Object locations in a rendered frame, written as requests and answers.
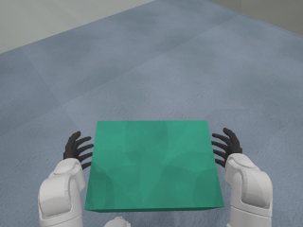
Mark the carton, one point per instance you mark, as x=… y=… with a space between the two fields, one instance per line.
x=153 y=166

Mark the right robot forearm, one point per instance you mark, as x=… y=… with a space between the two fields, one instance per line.
x=251 y=197

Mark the left robot hand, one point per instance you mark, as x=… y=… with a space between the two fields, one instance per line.
x=71 y=150

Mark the right robot hand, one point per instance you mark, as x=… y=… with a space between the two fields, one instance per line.
x=232 y=146

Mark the left robot forearm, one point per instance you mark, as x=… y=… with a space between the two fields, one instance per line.
x=59 y=201

